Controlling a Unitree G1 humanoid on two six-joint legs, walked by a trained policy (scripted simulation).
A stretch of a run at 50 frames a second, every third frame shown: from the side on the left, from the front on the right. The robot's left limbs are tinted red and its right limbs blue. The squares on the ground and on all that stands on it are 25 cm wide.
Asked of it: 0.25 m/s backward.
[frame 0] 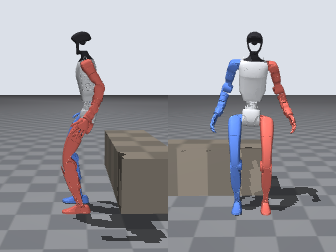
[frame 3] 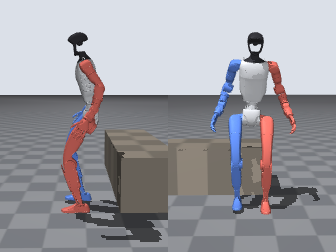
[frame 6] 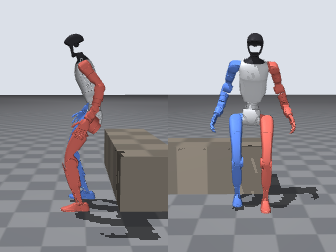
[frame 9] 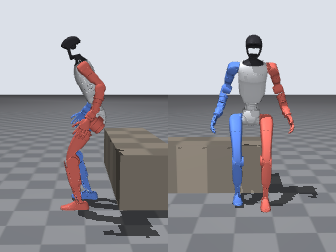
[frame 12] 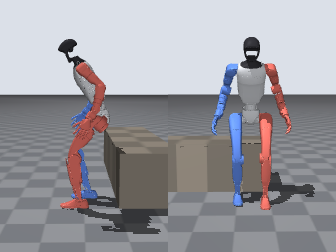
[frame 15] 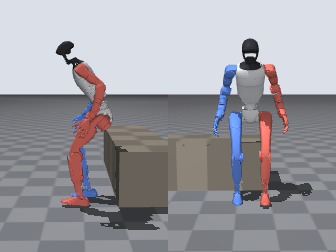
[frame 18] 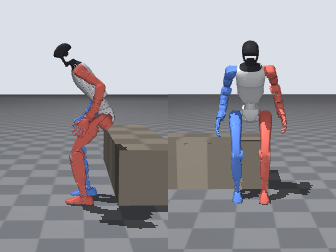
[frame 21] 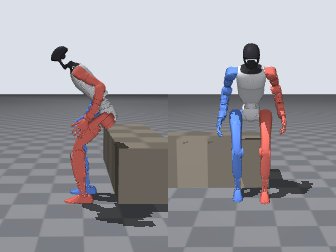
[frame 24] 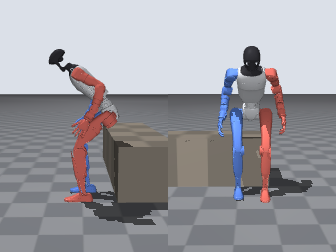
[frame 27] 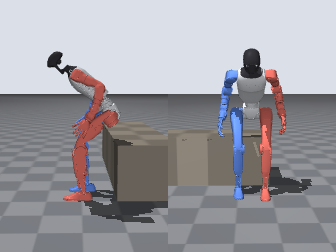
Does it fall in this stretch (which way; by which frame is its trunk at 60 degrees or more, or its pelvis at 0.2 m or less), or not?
no
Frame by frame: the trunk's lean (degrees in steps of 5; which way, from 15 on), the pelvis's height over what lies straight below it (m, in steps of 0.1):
0: 10, 0.8
3: 15 forward, 0.8
6: 20 forward, 0.7
9: 25 forward, 0.7
12: 30 forward, 0.7
15: 35 forward, 0.7
18: 40 forward, 0.7
21: 45 forward, 0.7
24: 50 forward, 0.7
27: 50 forward, 0.7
